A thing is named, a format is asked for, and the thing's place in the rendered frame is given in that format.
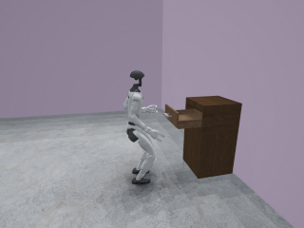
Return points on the right robot forearm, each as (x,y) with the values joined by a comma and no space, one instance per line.
(140,124)

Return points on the handle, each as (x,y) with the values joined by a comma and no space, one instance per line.
(166,115)

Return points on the left robot forearm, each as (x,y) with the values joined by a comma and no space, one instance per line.
(143,110)

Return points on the right robot upper arm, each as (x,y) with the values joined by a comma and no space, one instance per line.
(136,98)

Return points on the humanoid robot head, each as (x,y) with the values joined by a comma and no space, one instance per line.
(136,75)

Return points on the robot right hand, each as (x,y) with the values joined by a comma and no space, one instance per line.
(155,133)

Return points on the drawer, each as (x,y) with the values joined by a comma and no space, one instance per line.
(184,118)

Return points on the left robot upper arm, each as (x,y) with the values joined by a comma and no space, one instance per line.
(125,105)

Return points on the cabinet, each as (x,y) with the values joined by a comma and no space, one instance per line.
(210,150)

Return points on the robot left hand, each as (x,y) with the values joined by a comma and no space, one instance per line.
(152,109)

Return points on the humanoid robot torso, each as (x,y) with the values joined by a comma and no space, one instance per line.
(130,124)

